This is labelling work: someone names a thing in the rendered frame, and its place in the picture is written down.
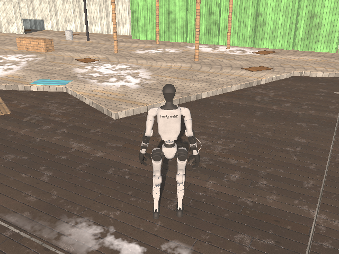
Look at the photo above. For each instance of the robot right foot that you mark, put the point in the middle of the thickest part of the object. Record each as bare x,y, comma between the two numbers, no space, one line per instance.
179,212

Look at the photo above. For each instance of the robot left hand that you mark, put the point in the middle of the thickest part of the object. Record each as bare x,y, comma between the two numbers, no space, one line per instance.
142,158

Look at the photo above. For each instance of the right robot forearm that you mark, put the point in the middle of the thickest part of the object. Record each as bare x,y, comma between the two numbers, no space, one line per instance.
193,144

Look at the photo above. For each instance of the robot right hand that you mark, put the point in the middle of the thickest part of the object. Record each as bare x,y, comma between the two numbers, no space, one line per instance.
197,160

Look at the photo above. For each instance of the robot right thigh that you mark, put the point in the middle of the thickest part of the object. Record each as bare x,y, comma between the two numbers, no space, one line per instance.
182,155

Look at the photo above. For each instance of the robot left upper arm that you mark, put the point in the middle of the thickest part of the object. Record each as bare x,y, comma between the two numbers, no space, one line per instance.
150,121

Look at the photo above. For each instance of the left robot forearm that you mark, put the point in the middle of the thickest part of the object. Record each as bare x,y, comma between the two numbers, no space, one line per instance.
145,142

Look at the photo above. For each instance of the robot right upper arm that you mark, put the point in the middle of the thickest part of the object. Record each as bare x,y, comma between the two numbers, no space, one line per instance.
187,120

